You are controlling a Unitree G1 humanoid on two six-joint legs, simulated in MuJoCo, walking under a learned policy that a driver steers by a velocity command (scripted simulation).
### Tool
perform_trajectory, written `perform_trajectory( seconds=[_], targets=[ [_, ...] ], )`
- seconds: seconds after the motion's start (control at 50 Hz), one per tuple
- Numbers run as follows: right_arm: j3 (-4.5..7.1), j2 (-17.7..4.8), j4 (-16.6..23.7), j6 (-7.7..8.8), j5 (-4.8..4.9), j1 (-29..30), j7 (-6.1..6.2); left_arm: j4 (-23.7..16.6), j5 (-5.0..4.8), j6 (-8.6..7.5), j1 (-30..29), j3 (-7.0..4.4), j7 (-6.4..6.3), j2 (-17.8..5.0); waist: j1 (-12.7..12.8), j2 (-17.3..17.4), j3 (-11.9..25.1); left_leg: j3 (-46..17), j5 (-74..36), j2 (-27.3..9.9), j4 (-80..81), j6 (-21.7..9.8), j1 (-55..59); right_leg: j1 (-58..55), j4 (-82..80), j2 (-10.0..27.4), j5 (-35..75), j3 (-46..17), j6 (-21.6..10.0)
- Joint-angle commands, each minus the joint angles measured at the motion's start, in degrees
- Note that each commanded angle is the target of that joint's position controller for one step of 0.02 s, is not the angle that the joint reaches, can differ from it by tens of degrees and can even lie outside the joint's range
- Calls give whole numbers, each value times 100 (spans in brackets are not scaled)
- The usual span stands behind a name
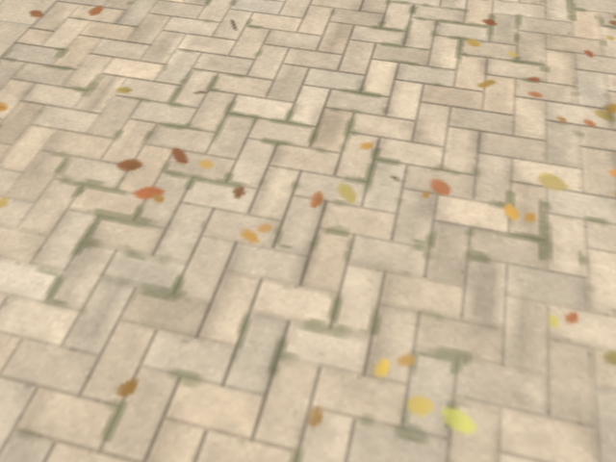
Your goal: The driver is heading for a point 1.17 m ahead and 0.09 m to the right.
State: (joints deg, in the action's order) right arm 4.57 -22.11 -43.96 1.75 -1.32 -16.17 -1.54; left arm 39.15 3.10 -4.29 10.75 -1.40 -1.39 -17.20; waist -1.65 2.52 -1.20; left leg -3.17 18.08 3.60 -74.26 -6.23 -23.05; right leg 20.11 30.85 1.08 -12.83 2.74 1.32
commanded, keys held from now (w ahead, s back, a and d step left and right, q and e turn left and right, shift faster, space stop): w+q+shift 0.10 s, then w+shift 0.16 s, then w+e+shift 0.74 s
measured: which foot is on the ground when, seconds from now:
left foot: up 0.00-0.30, down 0.32-0.78, up 0.80-1.00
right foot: down 0.00-0.32, up 0.34-0.76, down 0.78-1.00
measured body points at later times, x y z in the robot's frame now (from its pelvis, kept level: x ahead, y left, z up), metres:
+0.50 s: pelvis +0.45 +0.06 +0.00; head +0.47 +0.06 +0.45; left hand +0.44 +0.32 -0.13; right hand +0.57 -0.20 -0.12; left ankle +0.41 +0.10 -0.73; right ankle +0.42 -0.11 -0.62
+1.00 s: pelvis +0.92 +0.04 +0.00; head +0.94 +0.05 +0.45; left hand +0.95 +0.33 -0.13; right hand +1.11 -0.21 -0.05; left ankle +1.06 +0.22 -0.65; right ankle +0.87 +0.04 -0.73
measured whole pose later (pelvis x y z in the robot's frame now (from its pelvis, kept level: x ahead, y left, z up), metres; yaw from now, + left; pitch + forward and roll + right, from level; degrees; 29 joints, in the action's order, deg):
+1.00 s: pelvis +0.92 +0.04 +0.00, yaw -15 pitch +0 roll -1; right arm -2.7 -12.5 -34.5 4.2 -3.8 -1.4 -0.6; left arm 50.5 0.3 -2.4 27.2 -3.8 0.5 -17.3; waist 3.6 0.1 -1.4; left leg -6.5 14.1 -8.1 -61.9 3.2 -40.0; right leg 7.3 23.3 -13.2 -15.1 -4.6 -10.9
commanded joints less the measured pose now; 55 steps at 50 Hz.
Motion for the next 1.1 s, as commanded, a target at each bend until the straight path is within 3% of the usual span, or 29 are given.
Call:
perform_trajectory(
  seconds=[0.02, 0.06, 0.12, 0.18, 0.24, 0.28, 0.32, 0.34, 0.36, 0.38, 0.4, 0.42, 0.44, 0.48, 0.5, 0.54, 0.62, 0.68, 0.72, 0.76, 0.78, 0.8, 0.82, 0.84, 0.86, 0.88, 0.94, 1.04, 1.1],
  targets=[
    [-149, 141, 787, -109, -111, 546, -207, 228, -97, -155, 996, -147, 46, -329, 324, -724, 100, -190, -217, -844, -188, 91, -2160, -1720, -1847, 1557, -644, -1758, -662],
    [-220, 249, 1035, -194, -101, 836, -268, 388, -187, -253, 1048, -144, 131, -283, 204, -714, -35, -101, -511, -954, -90, 118, -2384, -1565, -2047, 1535, 190, -1054, -582],
    [-294, 227, 1358, -205, -75, 1358, -322, 484, -144, -359, 865, -148, 167, -373, 36, -718, -324, 50, -1402, -935, 704, 148, -2226, -1107, -2369, 1280, 1245, 33, -499],
    [-391, 273, 1444, -133, -88, 1912, -413, 708, -127, -388, 1210, -163, 182, -530, 164, -405, -732, 617, -1939, -640, 2381, -27, -1579, -1036, -2798, 1033, 2102, 752, -440],
    [-433, 276, 1333, -45, -97, 2090, -386, 927, -123, -316, 1681, -194, 130, -882, 194, -584, -645, 1191, -1699, -61, 3235, -342, -726, -1829, -2500, 1168, 5343, 1044, -446],
    [-330, -3, 1076, 5, -179, 1342, -273, 1016, -134, -156, 1765, -244, 18, -1267, -325, -945, 29, 1199, -836, 346, 3493, -516, 300, -2366, -954, 1395, 7428, 1038, -509],
    [-72, -465, 401, 33, -226, -774, -64, 954, -186, -30, 1435, -229, -24, -1344, -1399, -975, 986, 415, -647, 67, 4311, -786, 3007, -1195, 2078, 1326, 6410, 950, -662],
    [48, -968, 274, 40, -254, -879, 67, 772, -93, -35, 1743, -85, 82, -492, -771, 314, 1566, -1212, -71, -1532, 3994, -709, 4392, 351, 4306, 535, -439, 664, -652],
    [120, -1195, 462, 54, -247, -896, 112, 488, -469, -68, 2083, -59, 98, -400, -572, 816, 2725, -4132, 270, -2898, 4926, -1295, 5441, 1923, 6034, -236, -1633, -555, -627],
    [141, -869, 352, 78, -167, -800, 155, 354, -430, -107, 1137, -148, 59, -806, -758, -282, 1877, -3359, 122, -2475, 5387, -1044, 4629, 2420, 5852, 108, -733, -853, -693],
    [59, -604, 168, 164, -150, -540, 165, 325, -437, -132, 967, -103, 103, -577, -440, -231, 784, -2571, -414, -2308, 5600, -958, 3534, 2438, 5384, 288, -406, -699, -671],
    [3, -288, 81, 258, -167, -308, 135, 466, -383, -77, 1010, -80, 137, -441, -145, -587, 243, -1954, -882, -2071, 5821, -778, 2643, 2156, 4915, 518, -287, -718, -633],
    [-69, -54, 44, 329, -155, -85, 151, 631, -302, 54, 1155, -79, 195, -334, 105, -613, 24, -1295, -976, -1734, 6047, -526, 2031, 1761, 4655, 636, -200, -775, -605],
    [-150, 241, -87, 462, -51, -171, 124, 763, -231, 270, 1408, -79, 306, -151, 340, -202, -81, -706, -1199, -1672, 6397, -386, 1537, 1486, 4378, 767, -126, -779, -525],
    [-140, 221, -174, 527, 34, -208, 105, 686, -208, 332, 1174, -79, 346, -61, 367, -62, -272, -400, -1248, -1640, 6604, -329, 1421, 1715, 4209, 816, -38, -726, -491],
    [-143, 232, -252, 613, 42, -241, 86, 438, -217, 357, 413, -79, 407, -27, 279, -71, -581, 369, -1930, -1372, 6889, -85, 1376, 2142, 3746, 798, 563, -516, -488],
    [-191, 221, -355, 677, 59, -307, 119, 121, -287, 263, -444, 14, 533, 66, 230, -77, -689, 1592, -3771, -1012, 7007, 296, 1512, 1766, 2033, 474, 1848, 281, -714],
    [-157, -145, -419, 660, 81, -525, 282, 87, -246, 249, -538, 17, 607, -56, 325, 42, -417, 1873, -6604, -1199, 6498, 537, 2362, 1040, 1102, -144, 2188, 887, -977],
    [-47, -553, -310, 490, 6, -326, 431, 333, -258, 292, 422, -98, 566, -409, 921, 439, 228, 1831, -8377, -1434, 5123, 636, 2763, -5, 1092, -562, 1507, 968, -1121],
    [45, -778, -67, 265, -96, 345, 455, 980, -233, 331, 2701, -399, 420, -984, 2054, 355, 1091, 1582, -7922, -1552, 1943, 514, 1837, -2312, 937, -664, 554, 369, -1520],
    [-22, -395, -126, 239, -109, 460, 307, 1067, -327, 344, 2751, -539, 291, -1172, 1947, -477, 759, 1604, -3041, -624, -466, 480, 775, -2787, 467, -409, 287, -208, -1775],
    [-304, 564, 327, 381, -223, 238, 230, 1020, -273, 409, 2186, -597, 251, -1553, 945, -1784, 490, 1007, 1166, 108, -2479, 658, -1582, -3475, 899, 330, 1719, -2003, -2279],
    [-392, 418, 865, 535, -59, 5, 191, 706, -209, 439, 1824, -668, 215, -1804, 738, -1780, 1650, -137, 1098, 68, -2746, 646, -2742, -4324, -886, 1217, -585, -4634, -3184],
    [-384, 41, 823, 656, -128, 397, 184, 571, -182, 426, 1577, -608, 167, -1323, 742, -523, 919, -333, 527, -304, -2071, 554, -2945, -3582, -1876, 1333, -1716, -5105, -2831],
    [-353, -87, 785, 669, -125, 547, 167, 630, -195, 395, 1346, -526, 154, -996, 426, 185, 251, -310, 99, -572, -1351, 574, -2625, -2539, -1969, 1179, -1569, -4627, -2505],
    [-384, -22, 802, 594, -222, 636, 180, 669, -233, 321, 1229, -486, 149, -925, 189, 370, -93, -282, 143, -724, -924, 670, -2261, -1692, -1913, 918, -829, -4102, -2360],
    [-480, 154, 918, 202, -317, 730, 143, 584, -297, 58, 1011, -416, 149, -848, -134, 345, -429, -27, 177, -1070, 476, 976, -1268, 91, -2135, 186, -16, -2840, -2176],
    [-623, 432, 1453, 209, -75, 2058, 36, 578, -365, -19, 1338, -538, 218, -989, 542, -264, -346, 417, -2160, -754, 3303, 971, -544, -64, -2056, -344, 1912, -2221, -1662],
    [-617, 441, 1460, 315, -104, 2145, 87, 784, -389, 39, 1787, -547, 189, -925, 861, -381, -133, 625, -2689, -336, 4312, 694, -287, -1166, -1335, -271, 4050, -1994, -1238]
  ],
)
